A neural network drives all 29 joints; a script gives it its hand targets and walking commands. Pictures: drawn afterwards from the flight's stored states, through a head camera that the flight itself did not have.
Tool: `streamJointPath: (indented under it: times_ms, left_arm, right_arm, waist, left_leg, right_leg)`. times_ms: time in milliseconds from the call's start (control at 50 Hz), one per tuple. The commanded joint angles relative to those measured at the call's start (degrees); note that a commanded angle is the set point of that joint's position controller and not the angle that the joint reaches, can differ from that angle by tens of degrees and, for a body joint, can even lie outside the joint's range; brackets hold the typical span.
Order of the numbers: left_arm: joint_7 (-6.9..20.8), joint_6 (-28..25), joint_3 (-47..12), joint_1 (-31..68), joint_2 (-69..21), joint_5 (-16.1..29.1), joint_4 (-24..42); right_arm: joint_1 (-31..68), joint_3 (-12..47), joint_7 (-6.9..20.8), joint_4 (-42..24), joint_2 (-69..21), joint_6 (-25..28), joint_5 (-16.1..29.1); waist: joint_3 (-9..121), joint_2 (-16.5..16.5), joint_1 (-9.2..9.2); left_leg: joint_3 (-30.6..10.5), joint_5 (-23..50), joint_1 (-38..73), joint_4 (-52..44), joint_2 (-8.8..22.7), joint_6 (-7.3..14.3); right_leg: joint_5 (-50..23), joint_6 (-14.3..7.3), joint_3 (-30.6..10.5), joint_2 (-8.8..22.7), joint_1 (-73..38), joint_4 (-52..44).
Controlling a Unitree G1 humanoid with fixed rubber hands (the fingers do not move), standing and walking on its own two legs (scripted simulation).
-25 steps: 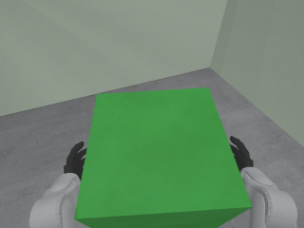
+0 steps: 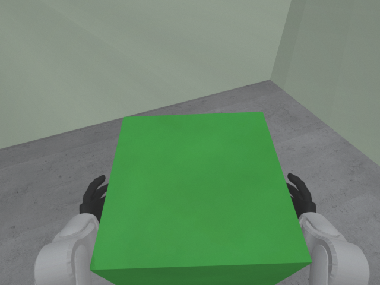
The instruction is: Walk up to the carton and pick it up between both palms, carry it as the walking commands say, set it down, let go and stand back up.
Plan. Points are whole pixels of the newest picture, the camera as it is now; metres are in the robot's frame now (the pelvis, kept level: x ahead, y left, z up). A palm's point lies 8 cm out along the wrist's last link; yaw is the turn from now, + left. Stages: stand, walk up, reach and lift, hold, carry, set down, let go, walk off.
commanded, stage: carry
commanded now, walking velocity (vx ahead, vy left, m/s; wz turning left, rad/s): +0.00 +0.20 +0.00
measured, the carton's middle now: (196, 209) +0.28 +0.00 +0.02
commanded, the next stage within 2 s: none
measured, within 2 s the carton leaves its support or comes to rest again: neither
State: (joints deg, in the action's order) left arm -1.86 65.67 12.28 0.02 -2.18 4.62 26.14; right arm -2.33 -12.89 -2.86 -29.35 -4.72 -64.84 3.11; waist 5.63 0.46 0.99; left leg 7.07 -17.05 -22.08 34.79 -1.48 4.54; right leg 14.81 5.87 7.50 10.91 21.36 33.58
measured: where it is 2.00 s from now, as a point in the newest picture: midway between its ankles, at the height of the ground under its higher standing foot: outside the picture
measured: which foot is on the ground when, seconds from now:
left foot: down 0.00-1.00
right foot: down 0.00-1.00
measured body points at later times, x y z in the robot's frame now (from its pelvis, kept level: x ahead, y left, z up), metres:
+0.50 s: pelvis -0.01 -0.02 +0.01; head -0.02 -0.03 +0.46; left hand +0.24 +0.17 +0.09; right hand +0.24 -0.21 +0.08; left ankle +0.01 +0.07 -0.73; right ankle +0.01 -0.18 -0.73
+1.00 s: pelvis -0.01 -0.07 +0.01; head -0.03 -0.08 +0.46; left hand +0.24 +0.12 +0.08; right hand +0.24 -0.26 +0.08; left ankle +0.01 +0.07 -0.73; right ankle +0.01 -0.18 -0.73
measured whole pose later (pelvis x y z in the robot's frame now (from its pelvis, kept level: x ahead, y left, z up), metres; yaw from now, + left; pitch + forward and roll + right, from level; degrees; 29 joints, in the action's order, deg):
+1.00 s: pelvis -0.01 -0.07 +0.01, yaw -1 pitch +3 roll +0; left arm -1.5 62.8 12.4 0.8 -2.4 2.7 20.5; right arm 0.4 -12.5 -2.4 -22.0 -3.3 -62.3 2.6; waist 6.0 1.1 0.1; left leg 4.9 -12.7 -19.1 29.2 4.2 -1.6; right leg 13.3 -0.3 10.1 4.7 19.1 29.8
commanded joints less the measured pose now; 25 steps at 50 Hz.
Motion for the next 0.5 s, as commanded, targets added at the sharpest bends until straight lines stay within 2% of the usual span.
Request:
streamJointPath:
  times_ms: [0,40,80,180,280,480]
  left_arm:
    - [6.20,-0.77,-46.50,22.78,-41.36,10.53,10.84]
    - [6.16,-0.67,-46.81,23.34,-41.58,10.54,11.05]
    - [6.19,-0.54,-46.83,23.62,-41.63,10.50,10.97]
    - [6.36,-0.50,-46.74,23.75,-41.87,10.85,10.79]
    - [6.50,-0.52,-47.24,24.25,-41.91,11.06,10.75]
    - [6.23,-0.50,-46.06,23.61,-41.41,9.92,9.56]
  right_arm:
    - [22.67,46.05,6.57,-6.60,-39.22,-0.08,9.26]
    - [22.76,45.81,6.60,-6.45,-39.38,-0.10,9.28]
    - [22.69,45.76,6.58,-6.37,-39.36,-0.21,9.19]
    - [22.74,45.81,6.45,-6.71,-39.37,-0.23,8.92]
    - [22.49,45.40,6.39,-6.73,-39.17,0.01,8.77]
    - [22.96,45.69,6.56,-5.86,-39.00,-0.07,9.26]
  waist:
    - [10.63,-1.96,-0.06]
    - [9.97,1.06,0.03]
    - [9.28,2.43,0.05]
    - [9.62,0.76,0.07]
    - [9.72,2.67,-0.09]
    - [9.29,0.58,-0.34]
  left_leg:
    - [-7.64,13.76,4.87,-6.95,8.19,-1.31]
    - [-9.40,11.86,5.59,-9.08,9.20,-0.59]
    - [-10.47,10.34,5.72,-10.80,9.98,-0.03]
    - [-9.49,11.03,5.62,-10.69,9.81,-0.66]
    - [-11.39,13.43,8.65,-12.67,11.92,-0.58]
    - [-9.21,13.83,7.71,-10.84,11.07,-3.04]
  right_leg:
    - [-11.06,-3.96,-0.96,2.85,-5.85,-2.83]
    - [-6.28,-3.72,0.13,1.78,-3.80,-1.86]
    - [-3.31,-3.58,0.88,0.88,-2.52,-1.43]
    - [-4.86,-3.61,0.47,1.20,-3.71,-2.86]
    - [-2.80,-2.89,0.82,-0.08,-2.92,-3.27]
    - [-5.99,-3.27,-1.77,1.05,-5.86,-6.92]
